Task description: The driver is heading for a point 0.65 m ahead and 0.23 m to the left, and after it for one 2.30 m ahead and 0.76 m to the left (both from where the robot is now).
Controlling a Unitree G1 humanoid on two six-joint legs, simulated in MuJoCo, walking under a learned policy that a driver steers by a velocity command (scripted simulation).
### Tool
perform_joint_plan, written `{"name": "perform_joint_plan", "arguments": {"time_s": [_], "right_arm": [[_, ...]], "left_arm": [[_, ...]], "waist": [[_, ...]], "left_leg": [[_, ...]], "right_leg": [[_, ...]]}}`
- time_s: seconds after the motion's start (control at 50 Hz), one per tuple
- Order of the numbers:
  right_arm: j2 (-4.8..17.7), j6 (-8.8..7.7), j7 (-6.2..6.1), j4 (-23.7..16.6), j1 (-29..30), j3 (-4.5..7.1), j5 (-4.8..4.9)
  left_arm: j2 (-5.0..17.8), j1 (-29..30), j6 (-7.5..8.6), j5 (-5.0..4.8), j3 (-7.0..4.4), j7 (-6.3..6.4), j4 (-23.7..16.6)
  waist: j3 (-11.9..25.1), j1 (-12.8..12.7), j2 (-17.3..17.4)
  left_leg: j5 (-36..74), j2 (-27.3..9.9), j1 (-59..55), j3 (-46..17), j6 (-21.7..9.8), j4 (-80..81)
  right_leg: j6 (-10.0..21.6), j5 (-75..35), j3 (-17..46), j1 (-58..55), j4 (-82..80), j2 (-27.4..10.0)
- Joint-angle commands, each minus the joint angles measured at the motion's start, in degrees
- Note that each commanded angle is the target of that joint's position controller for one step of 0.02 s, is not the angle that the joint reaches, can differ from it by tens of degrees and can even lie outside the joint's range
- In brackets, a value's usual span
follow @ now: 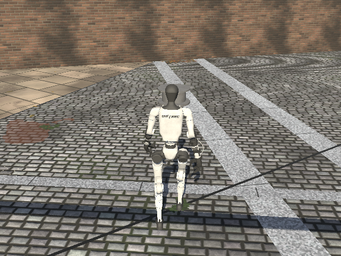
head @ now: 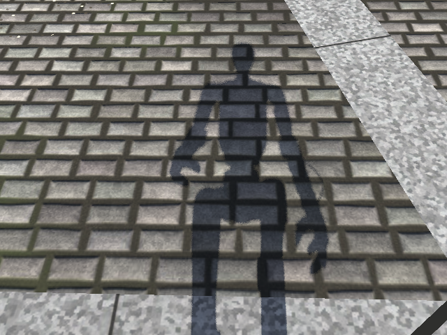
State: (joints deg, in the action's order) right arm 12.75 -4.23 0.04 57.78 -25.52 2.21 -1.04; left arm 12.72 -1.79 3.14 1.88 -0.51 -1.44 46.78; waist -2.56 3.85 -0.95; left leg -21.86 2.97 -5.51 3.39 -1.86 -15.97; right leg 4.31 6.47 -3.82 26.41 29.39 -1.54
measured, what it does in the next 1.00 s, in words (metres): walks ahead, turning left: left foot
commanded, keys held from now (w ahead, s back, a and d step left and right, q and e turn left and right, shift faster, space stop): w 0.04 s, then w+q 0.96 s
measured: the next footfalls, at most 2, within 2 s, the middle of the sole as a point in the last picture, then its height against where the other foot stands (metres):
left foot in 0.58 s outside the picture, level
right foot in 1.10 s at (196, 238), level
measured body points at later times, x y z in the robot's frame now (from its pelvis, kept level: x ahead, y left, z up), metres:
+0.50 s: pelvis +0.25 -0.01 +0.00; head +0.29 +0.00 +0.45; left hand +0.17 +0.23 -0.14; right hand +0.47 -0.19 -0.12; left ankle +0.38 +0.12 -0.70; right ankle +0.13 -0.09 -0.73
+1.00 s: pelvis +0.51 +0.08 +0.01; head +0.54 +0.11 +0.46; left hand +0.59 +0.38 -0.09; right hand +0.62 -0.18 -0.11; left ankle +0.39 +0.09 -0.73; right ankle +0.73 +0.02 -0.69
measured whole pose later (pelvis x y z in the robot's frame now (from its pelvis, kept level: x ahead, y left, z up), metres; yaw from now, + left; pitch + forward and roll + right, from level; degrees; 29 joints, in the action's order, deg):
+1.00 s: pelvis +0.51 +0.08 +0.01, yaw +29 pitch +2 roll +0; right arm 15.2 -2.5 -0.1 51.8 -23.9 4.3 -0.6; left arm 14.2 -1.8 1.6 1.9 -1.6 -1.3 43.7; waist -2.4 5.3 -2.0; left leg -17.0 8.3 0.6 -8.3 -6.9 -17.0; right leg -2.8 3.2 2.0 36.0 39.2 -4.5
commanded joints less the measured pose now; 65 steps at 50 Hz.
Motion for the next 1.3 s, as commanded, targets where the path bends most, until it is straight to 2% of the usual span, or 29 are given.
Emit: {"name": "perform_joint_plan", "arguments": {"time_s": [0.02, 0.04, 0.06, 0.08, 0.1, 0.14, 0.24, 0.36, 0.44, 0.52, 0.56, 0.58, 0.6, 0.62, 0.66, 0.7, 0.74, 0.78, 0.88, 0.98, 1.04, 1.08, 1.1, 1.12, 1.14, 1.16, 1.18, 1.24, 1.3], "right_arm": [[7.1, -0.28, -0.36, -3.5, 1.2, 0.94, 0.35], [1.3, -0.35, 0.16, -4.8, -5.3, -0.21, 2.28], [7.7, 0.08, -0.42, -3.8, -2.1, 1.40, 0.72], [7.5, -0.08, -0.19, -4.7, 1.8, 1.63, 0.78], [6.2, -0.22, 0.06, -4.9, 3.6, 1.32, 0.98], [5.0, 1.19, 0.65, -4.1, 3.2, 1.33, -0.33], [3.4, 3.36, 1.97, -5.6, 8.4, 1.41, -0.57], [1.9, 3.11, 2.68, -9.9, 20.1, 0.54, -0.44], [1.8, 2.94, 3.04, -12.7, 25.8, 0.03, -0.76], [3.6, 3.00, 2.65, -12.1, 20.8, 0.99, -1.08], [6.2, 2.37, 2.07, -8.6, 8.4, 2.65, -1.42], [11.2, 2.17, 1.24, -6.7, 0.2, 4.50, -2.16], [17.2, 2.85, 0.80, -8.4, 3.2, 6.04, -1.06], [16.8, 3.71, 0.53, -8.5, 2.1, 5.93, 0.20], [10.6, 3.34, -0.11, -8.0, 7.9, 4.41, 0.57], [8.0, 2.25, -0.49, -8.5, 11.4, 3.47, 0.90], [8.8, 1.05, -0.23, -8.3, 10.2, 3.42, 1.23], [10.5, 0.64, -0.03, -8.1, 8.2, 3.84, 1.14], [10.8, 1.01, 0.12, -7.9, 2.4, 3.96, 0.98], [11.4, 1.33, -0.49, -8.0, -1.6, 4.04, 0.23], [12.8, 1.28, -1.09, -9.2, 1.1, 4.37, -0.10], [13.9, 0.73, -0.55, -10.2, 4.5, 4.56, 0.15], [11.6, 0.16, 0.07, -11.1, 4.7, 3.93, 0.82], [5.5, -0.05, 0.12, -13.4, 1.5, 2.51, 2.54], [8.3, 0.46, -0.07, -13.7, -2.1, 2.73, 1.30], [10.4, 1.39, -0.28, -12.0, -0.3, 3.04, 0.09], [9.9, 1.64, 0.36, -12.1, 3.4, 2.89, -0.27], [7.8, 3.30, 1.90, -12.9, 5.2, 2.57, -1.24], [6.9, 4.19, 2.90, -15.2, 9.3, 2.19, -1.03]], "left_arm": [[11.3, -23.9, 1.77, 1.75, -3.94, 1.63, 4.1], [17.3, -27.4, 1.33, 1.89, -5.67, 1.81, 4.8], [14.1, -23.2, 0.62, -0.32, -5.16, 1.44, 4.2], [10.6, -17.3, 0.67, -0.69, -4.25, 1.33, 3.2], [7.4, -14.4, 1.16, -0.45, -3.46, 1.14, 3.1], [4.6, -12.9, 2.03, -0.64, -2.64, 1.62, 4.1], [6.1, -17.1, 3.82, -1.06, -3.03, 1.89, 6.4], [5.6, -20.3, 3.63, -1.03, -2.74, 2.37, 8.0], [6.4, -24.3, 3.05, -0.79, -2.89, 3.08, 9.8], [8.9, -22.8, 1.85, -0.38, -3.56, 3.76, 9.8], [10.3, -21.6, 0.77, -0.50, -4.03, 3.55, 9.0], [9.3, -20.8, 0.82, -0.73, -3.76, 3.23, 7.2], [3.8, -21.5, 1.48, -1.55, -2.99, 1.89, 2.8], [8.3, -14.6, 2.37, -0.87, -3.56, 1.55, 1.0], [7.1, -13.0, 3.58, -1.65, -3.15, 1.51, 0.6], [6.4, -14.4, 1.62, 0.38, -3.11, 1.58, 0.9], [5.4, -14.9, -0.32, 1.05, -3.01, 1.14, 0.5], [5.0, -11.7, -1.11, 0.95, -2.85, 0.87, -1.1], [5.4, -0.1, -1.25, 0.42, -2.53, 0.53, -5.4], [5.9, 7.4, -0.36, -0.18, -1.85, 0.14, -8.9], [7.7, 3.9, 0.45, -0.50, -2.10, 0.32, -9.1], [10.3, -8.5, 1.34, -0.50, -3.27, 1.32, -5.6], [13.4, -17.0, 2.07, 0.47, -4.20, 2.21, -4.5], [18.4, -21.8, 1.78, 1.93, -5.21, 2.97, -5.0], [18.4, -18.4, 0.77, 1.01, -5.55, 2.65, -4.8], [12.2, -13.8, 0.34, 0.43, -4.34, 2.39, -6.0], [8.2, -11.0, 0.37, 0.01, -3.35, 2.14, -6.1], [7.0, -11.7, 1.43, -0.17, -2.87, 2.13, -4.1], [8.0, -14.1, 2.89, -0.89, -3.39, 1.50, -2.6]], "waist": [[12.7, -12.5, -1.4], [19.0, -9.9, -15.5], [15.9, -9.3, -6.8], [8.2, -7.3, -3.8], [4.6, -6.1, -1.4], [1.7, -3.5, -3.1], [-0.5, -2.8, -2.2], [-3.2, -4.8, -2.2], [-4.1, -6.4, -2.3], [0.0, -3.0, -4.8], [7.1, 2.4, -3.6], [12.4, 6.1, 1.7], [16.5, 1.4, 17.0], [15.9, 3.8, 5.9], [3.3, -1.1, -1.3], [1.7, -4.8, -1.4], [2.4, -5.7, -0.1], [1.6, -5.2, 1.2], [0.0, -0.7, 3.8], [0.1, 2.1, 4.8], [0.5, -0.9, 6.0], [5.9, -7.0, 4.1], [12.4, -10.7, -0.2], [19.7, -10.1, -10.7], [20.7, -6.1, -15.9], [11.7, -4.8, -6.0], [5.5, -5.0, -0.9], [1.6, -3.4, -5.0], [1.8, -3.3, -4.6]], "left_leg": [[36.4, -10.3, 14.5, -0.9, -4.7, -30.9], [-1.5, 0.6, 35.1, 2.2, -2.0, -51.7], [-7.0, -1.0, 40.7, -6.0, -3.0, -56.9], [-2.1, -3.7, 41.9, -7.1, -3.5, -56.5], [1.9, -5.8, 40.2, -7.1, -3.5, -53.5], [4.9, -7.7, 35.8, -6.9, -2.6, -49.1], [12.2, -8.7, 40.7, -5.8, -0.9, -46.1], [22.2, -7.9, 43.3, -1.4, -0.3, -30.4], [20.6, -6.4, 42.3, 2.9, -2.7, -22.5], [10.2, -0.7, 33.1, 6.7, -7.4, -20.1], [8.8, 2.7, 17.7, 5.8, -10.8, -14.5], [4.3, -5.6, 3.9, -6.5, -14.3, -10.7], [6.3, -22.3, -12.8, -40.5, -24.1, -4.0], [8.8, -22.6, -11.6, -42.9, -24.6, 0.3], [18.5, -19.1, 3.5, -29.0, -19.4, 1.9], [27.1, -13.5, 12.0, -21.1, -16.2, 2.8], [31.5, -11.3, 14.2, -18.5, -16.0, 3.1], [30.8, -9.9, 15.6, -17.6, -15.4, 4.1], [29.0, -8.5, 11.2, -19.3, -12.3, 3.8], [35.2, -9.5, 4.6, -22.1, -11.6, -0.6], [38.9, -10.2, 5.9, -24.2, -9.2, -4.4], [46.4, -6.9, 10.6, -22.6, -6.5, -16.4], [37.9, -3.0, 17.0, -19.5, -5.1, -30.0], [4.7, 4.3, 32.1, -12.5, -3.1, -47.0], [-9.6, 4.2, 40.0, -10.6, -3.4, -54.7], [-4.6, -0.4, 42.2, -10.7, -3.4, -57.6], [-0.2, -2.3, 41.4, -9.7, -3.0, -55.3], [3.2, -5.2, 38.3, -7.9, -1.6, -51.2], [6.9, -6.2, 41.8, -7.3, -0.9, -49.7]], "right_leg": [[5.8, 5.8, 9.6, -30.9, -4.7, -7.2], [13.5, 10.6, 37.2, -45.1, -10.7, -22.9], [12.6, 11.8, 39.8, -41.1, -13.5, -21.7], [10.9, 9.8, 30.0, -33.6, -14.2, -19.6], [9.1, 4.7, 23.7, -27.3, -16.5, -17.2], [5.4, 0.2, 14.7, -20.3, -19.5, -13.1], [4.7, -5.9, 5.6, -19.9, -23.1, -12.2], [3.3, -13.7, -3.2, -22.8, -22.8, -10.5], [3.0, -22.1, -6.6, -29.5, -19.9, -12.4], [2.1, -50.1, -10.2, -34.4, -6.2, -13.7], [1.3, -47.7, -11.1, -29.8, 14.0, -13.2], [-0.5, -29.2, -11.4, -17.7, 31.6, -11.3], [-4.5, 23.2, -7.4, 9.2, 54.4, 3.2], [-3.9, 21.0, 4.8, 16.4, 56.8, 2.1], [-3.5, 12.5, 5.8, 14.8, 46.5, -3.8], [-4.9, 11.8, 6.0, 7.4, 39.5, -5.3], [-6.2, 11.5, 5.1, 5.6, 35.6, -5.1], [-7.3, 8.1, 4.1, 7.1, 30.7, -5.0], [-8.1, -2.6, 3.9, 12.2, 17.3, -3.8], [-6.9, -4.0, 4.1, 12.2, 8.5, -0.9], [-4.9, -0.4, 5.0, 2.8, 2.1, 0.8], [-2.7, 1.5, 3.9, -15.4, -2.7, 3.2], [-0.3, 6.5, 11.0, -28.7, -4.9, -4.4], [3.7, 15.0, 32.4, -43.0, -8.5, -20.6], [8.0, 18.0, 49.3, -41.1, -13.7, -24.9], [7.5, 23.1, 41.9, -33.2, -13.8, -22.8], [6.3, 19.5, 32.2, -25.8, -15.1, -19.2], [3.9, 3.2, 16.5, -18.2, -18.1, -13.7], [5.1, -5.2, 10.6, -19.4, -20.0, -14.4]]}}
Velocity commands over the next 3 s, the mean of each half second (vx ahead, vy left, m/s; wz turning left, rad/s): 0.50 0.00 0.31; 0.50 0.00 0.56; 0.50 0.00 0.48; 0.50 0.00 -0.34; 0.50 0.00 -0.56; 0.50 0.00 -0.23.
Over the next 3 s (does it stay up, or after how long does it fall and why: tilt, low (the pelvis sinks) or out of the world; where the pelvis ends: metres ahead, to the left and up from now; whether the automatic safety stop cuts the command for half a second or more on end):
stays up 1.42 0.57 0.02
